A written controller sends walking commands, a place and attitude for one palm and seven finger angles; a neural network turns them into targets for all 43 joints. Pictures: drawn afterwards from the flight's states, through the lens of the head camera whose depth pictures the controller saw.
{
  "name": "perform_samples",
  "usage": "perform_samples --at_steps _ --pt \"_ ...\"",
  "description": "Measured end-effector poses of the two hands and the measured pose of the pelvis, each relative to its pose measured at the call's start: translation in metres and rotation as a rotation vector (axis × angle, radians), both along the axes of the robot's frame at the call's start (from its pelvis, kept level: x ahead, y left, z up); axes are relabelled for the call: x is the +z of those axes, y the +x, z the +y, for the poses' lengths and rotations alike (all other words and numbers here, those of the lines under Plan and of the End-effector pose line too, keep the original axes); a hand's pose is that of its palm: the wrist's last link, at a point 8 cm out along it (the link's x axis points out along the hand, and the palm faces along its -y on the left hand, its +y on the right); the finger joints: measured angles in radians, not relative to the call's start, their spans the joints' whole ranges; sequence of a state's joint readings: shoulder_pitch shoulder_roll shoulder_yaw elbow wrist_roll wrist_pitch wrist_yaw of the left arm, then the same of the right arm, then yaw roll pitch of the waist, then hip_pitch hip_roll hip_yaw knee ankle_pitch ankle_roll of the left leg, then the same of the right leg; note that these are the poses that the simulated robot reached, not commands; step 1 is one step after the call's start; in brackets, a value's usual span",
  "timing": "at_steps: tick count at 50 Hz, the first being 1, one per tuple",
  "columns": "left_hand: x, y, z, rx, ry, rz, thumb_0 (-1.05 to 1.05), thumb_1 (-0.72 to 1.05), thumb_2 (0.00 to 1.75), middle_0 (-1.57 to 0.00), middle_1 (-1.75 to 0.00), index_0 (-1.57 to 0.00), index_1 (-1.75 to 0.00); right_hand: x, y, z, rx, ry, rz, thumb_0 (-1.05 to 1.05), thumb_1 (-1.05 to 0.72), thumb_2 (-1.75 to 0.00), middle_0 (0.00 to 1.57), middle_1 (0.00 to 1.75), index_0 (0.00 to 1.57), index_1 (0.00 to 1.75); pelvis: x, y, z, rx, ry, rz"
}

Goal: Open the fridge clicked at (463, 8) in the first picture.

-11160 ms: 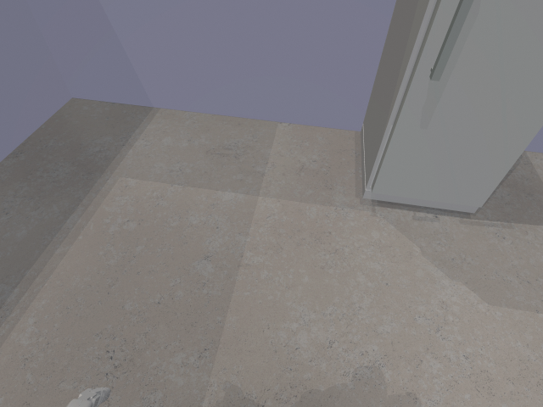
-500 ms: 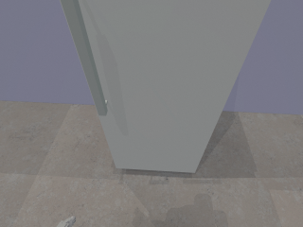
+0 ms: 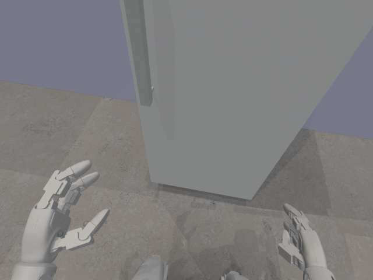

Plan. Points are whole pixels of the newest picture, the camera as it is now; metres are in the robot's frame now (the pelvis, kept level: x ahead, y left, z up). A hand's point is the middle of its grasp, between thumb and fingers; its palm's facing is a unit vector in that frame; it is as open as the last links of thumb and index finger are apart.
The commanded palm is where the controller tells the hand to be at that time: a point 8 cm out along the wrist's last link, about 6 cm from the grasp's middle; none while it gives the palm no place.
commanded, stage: raise the hand to about handle height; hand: left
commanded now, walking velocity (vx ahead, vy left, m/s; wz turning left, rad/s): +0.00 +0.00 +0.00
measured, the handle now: (140, 23) +0.57 +0.19 +0.23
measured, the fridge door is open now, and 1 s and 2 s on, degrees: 0 0 0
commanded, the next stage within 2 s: move the hooked fingers beside the handle in 1.50 s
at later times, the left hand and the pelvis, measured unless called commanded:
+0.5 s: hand (81, 183) +0.25 +0.23 +0.10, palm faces -0.09 -0.99 -0.08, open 12.6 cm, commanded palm +0.23 +0.29 +0.13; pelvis +0.01 +0.01 +0.03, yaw -2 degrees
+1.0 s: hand (47, 125) +0.30 +0.27 +0.19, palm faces +0.03 -1.00 -0.07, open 14.0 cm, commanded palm +0.27 +0.31 +0.18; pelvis +0.02 +0.00 +0.05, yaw -1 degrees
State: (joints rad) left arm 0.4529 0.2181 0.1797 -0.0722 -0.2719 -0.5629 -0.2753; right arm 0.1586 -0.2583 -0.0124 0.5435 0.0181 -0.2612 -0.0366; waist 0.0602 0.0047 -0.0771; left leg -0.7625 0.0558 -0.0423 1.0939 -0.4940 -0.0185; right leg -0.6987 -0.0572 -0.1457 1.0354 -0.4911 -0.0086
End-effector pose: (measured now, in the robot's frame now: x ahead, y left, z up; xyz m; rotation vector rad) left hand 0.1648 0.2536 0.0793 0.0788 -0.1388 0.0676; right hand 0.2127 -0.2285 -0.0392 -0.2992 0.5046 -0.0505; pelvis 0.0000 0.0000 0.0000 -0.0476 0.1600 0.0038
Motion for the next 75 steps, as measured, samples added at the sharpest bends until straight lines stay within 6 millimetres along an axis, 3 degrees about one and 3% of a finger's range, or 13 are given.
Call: perform_samples --at_steps 3,7,10,15,19,25,33,38,42,51,57,62,75 --pt "0.009 0.032 -0.014 -0.157 0.030 -0.005 0.01 0.33 0.66 -0.24 -0.67 -0.23 -0.67 -0.017 -0.017 0.018 -0.018 0.068 0.047 0.01 -0.91 -0.90 0.20 0.30 0.20 0.30 0.000 -0.005 0.003 -0.005 -0.002 0.003" --pt "-0.004 0.062 -0.018 -0.257 0.006 0.214 0.01 0.24 0.62 -0.25 -0.73 -0.24 -0.73 -0.024 -0.048 0.029 -0.106 0.145 0.115 0.01 -0.90 -0.90 0.21 0.30 0.20 0.30 0.009 -0.003 0.007 -0.031 0.015 0.000" --pt "-0.001 0.063 -0.003 -0.171 -0.041 0.288 0.01 0.17 0.59 -0.26 -0.77 -0.25 -0.77 -0.020 -0.068 0.025 -0.171 0.155 0.150 0.01 -0.90 -0.90 0.21 0.30 0.20 0.30 0.019 0.002 0.009 -0.050 0.026 -0.009" --pt "0.030 0.050 0.030 0.014 -0.005 0.154 0.01 0.05 0.54 -0.27 -0.85 -0.26 -0.85 -0.013 -0.083 0.007 -0.185 0.090 0.193 0.01 -0.90 -0.90 0.21 0.30 0.20 0.30 0.026 0.009 0.010 -0.047 0.025 -0.021" --pt "0.035 0.050 0.036 -0.011 0.022 0.111 0.01 -0.04 0.50 -0.27 -0.91 -0.26 -0.91 -0.009 -0.080 -0.009 -0.163 0.028 0.195 0.01 -0.90 -0.90 0.21 0.30 0.20 0.30 0.026 0.010 0.012 -0.028 0.015 -0.026" --pt "0.028 0.068 0.028 -0.145 0.005 0.195 0.00 -0.18 0.44 -0.28 -1.00 -0.27 -1.00 0.011 -0.059 -0.020 -0.180 -0.007 0.100 0.01 -0.91 -0.90 0.20 0.30 0.20 0.30 0.032 0.012 0.013 -0.030 0.015 -0.046" --pt "0.077 0.085 0.051 -0.042 0.009 0.050 0.00 -0.37 0.36 -0.30 -1.12 -0.29 -1.12 0.034 -0.029 -0.005 -0.128 0.039 -0.003 0.01 -0.91 -0.90 0.20 0.30 0.20 0.30 0.042 0.021 0.009 -0.031 0.019 -0.082" --pt "0.075 0.091 0.056 -0.055 -0.001 0.153 0.00 -0.44 0.33 -0.30 -1.16 -0.29 -1.17 0.032 -0.021 0.004 -0.096 0.069 0.005 0.01 -0.91 -0.90 0.20 0.30 0.20 0.30 0.047 0.022 0.008 -0.027 0.022 -0.093" --pt "0.076 0.095 0.057 -0.064 -0.006 0.183 -0.01 -0.47 0.31 -0.30 -1.18 -0.30 -1.18 0.029 -0.023 0.005 -0.092 0.071 0.030 0.01 -0.90 -0.90 0.20 0.30 0.20 0.30 0.050 0.022 0.006 -0.027 0.025 -0.103" --pt "0.114 0.115 0.073 -0.042 -0.008 0.069 -0.01 -0.50 0.30 -0.31 -1.20 -0.30 -1.20 0.027 -0.037 -0.008 -0.125 0.052 0.079 0.01 -0.90 -0.90 0.21 0.30 0.20 0.30 0.055 0.023 -0.001 -0.026 0.028 -0.128" --pt "0.103 0.125 0.066 -0.091 -0.025 0.172 -0.01 -0.50 0.30 -0.30 -1.20 -0.30 -1.20 0.027 -0.046 -0.021 -0.162 0.048 0.084 0.01 -0.90 -0.90 0.20 0.30 0.20 0.30 0.057 0.022 -0.001 -0.038 0.034 -0.120" --pt "0.096 0.121 0.058 -0.084 -0.043 0.145 -0.01 -0.50 0.30 -0.31 -1.20 -0.30 -1.20 0.031 -0.051 -0.028 -0.177 0.034 0.085 0.01 -0.91 -0.90 0.20 0.30 0.20 0.30 0.058 0.022 -0.002 -0.049 0.037 -0.122" --pt "0.103 0.117 0.063 -0.069 -0.034 0.126 -0.01 -0.50 0.30 -0.31 -1.20 -0.30 -1.20 0.033 -0.046 -0.018 -0.163 0.050 0.065 0.01 -0.91 -0.90 0.20 0.30 0.20 0.30 0.059 0.019 -0.001 -0.044 0.035 -0.139"
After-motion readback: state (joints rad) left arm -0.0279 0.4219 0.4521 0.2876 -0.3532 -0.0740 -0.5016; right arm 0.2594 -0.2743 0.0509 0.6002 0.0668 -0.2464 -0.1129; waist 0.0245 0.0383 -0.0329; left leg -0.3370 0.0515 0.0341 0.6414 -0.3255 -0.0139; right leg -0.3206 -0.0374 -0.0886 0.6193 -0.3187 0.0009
